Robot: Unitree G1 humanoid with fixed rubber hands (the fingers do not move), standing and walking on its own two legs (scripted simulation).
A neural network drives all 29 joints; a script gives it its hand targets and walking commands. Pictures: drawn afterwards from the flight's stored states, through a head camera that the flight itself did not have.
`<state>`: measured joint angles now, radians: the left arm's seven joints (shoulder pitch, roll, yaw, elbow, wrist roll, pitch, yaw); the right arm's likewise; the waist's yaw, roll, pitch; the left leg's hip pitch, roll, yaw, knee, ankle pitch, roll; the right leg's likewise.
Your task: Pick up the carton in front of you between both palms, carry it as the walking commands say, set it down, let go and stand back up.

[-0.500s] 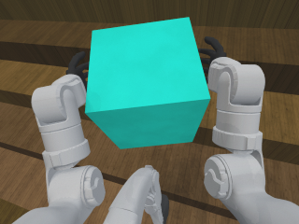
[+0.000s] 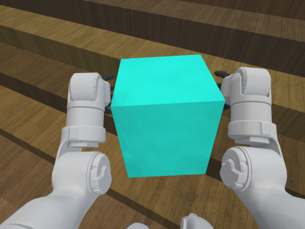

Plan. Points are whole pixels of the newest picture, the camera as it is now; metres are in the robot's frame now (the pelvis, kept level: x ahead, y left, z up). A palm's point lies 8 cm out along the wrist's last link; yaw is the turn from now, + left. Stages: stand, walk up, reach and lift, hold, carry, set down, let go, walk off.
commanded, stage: carry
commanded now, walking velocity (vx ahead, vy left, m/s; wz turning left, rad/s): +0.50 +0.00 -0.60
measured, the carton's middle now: (163, 117) +0.38 +0.04 +0.10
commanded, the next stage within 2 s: none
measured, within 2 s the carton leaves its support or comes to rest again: neither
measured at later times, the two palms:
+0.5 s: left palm out of the picture +0.72 +0.10 +0.33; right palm out of the picture +0.64 -0.19 +0.32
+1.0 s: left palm out of the picture +0.96 -0.05 +0.50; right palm out of the picture +0.82 -0.32 +0.52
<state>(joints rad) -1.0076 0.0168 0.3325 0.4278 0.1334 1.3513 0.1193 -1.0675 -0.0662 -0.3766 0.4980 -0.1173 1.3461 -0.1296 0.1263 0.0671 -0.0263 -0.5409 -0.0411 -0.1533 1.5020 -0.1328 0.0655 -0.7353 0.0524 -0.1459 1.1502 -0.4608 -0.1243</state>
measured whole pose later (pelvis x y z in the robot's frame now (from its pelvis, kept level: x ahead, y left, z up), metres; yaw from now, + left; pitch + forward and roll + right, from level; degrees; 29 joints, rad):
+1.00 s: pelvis +0.55 -0.03 +0.31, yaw -23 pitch +4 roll -5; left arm -1.01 0.05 0.24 0.30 0.09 1.39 0.15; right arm -0.92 -0.06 -0.32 0.24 -0.03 1.37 -0.13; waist -0.06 -0.02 -0.10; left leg 0.01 0.21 0.26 0.22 -0.19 0.00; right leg -1.12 -0.07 -0.17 1.41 -0.32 -0.17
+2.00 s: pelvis +1.04 -0.06 +0.63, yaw -2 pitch +2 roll -2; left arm -0.80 0.02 0.29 0.06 0.09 1.32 0.09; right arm -0.83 0.03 -0.25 0.11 -0.06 1.30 -0.14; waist -0.08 -0.03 -0.01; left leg -0.30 -0.04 0.02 0.54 -0.29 0.10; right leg -1.25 -0.02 -0.05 2.28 -0.46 -0.13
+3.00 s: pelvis +1.64 +0.00 +0.97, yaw -4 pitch +4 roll +0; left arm -0.97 0.04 0.38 0.11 0.12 1.39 0.09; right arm -0.98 0.00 -0.26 0.15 -0.02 1.35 -0.20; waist -0.12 0.00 0.04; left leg -0.48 0.01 0.19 0.66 -0.26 0.11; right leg -0.80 0.00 -0.01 1.46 -0.36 -0.10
